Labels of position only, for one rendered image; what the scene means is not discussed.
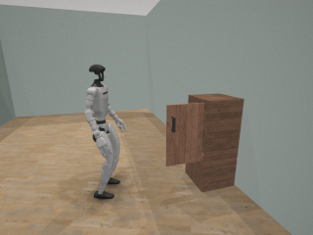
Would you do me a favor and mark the cupboard door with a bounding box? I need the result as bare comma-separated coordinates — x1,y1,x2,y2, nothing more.
165,103,205,166

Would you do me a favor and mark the right robot upper arm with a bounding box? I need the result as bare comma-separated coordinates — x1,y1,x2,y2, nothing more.
84,87,98,117

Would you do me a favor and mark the left robot shin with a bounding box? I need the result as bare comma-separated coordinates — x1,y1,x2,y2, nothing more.
112,156,120,172

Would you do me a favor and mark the left robot forearm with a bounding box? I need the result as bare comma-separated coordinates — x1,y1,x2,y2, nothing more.
108,104,119,121

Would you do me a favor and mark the handle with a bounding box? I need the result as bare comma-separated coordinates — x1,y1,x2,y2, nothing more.
171,117,176,133

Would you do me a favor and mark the robot right hand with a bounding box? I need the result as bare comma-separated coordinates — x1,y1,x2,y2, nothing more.
96,136,112,158

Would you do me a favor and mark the right robot forearm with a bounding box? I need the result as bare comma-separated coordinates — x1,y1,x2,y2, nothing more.
85,110,103,139

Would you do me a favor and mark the robot left hand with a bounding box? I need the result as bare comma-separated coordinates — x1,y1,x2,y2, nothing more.
115,118,127,132

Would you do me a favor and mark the robot head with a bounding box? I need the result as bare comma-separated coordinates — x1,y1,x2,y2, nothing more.
89,64,105,87

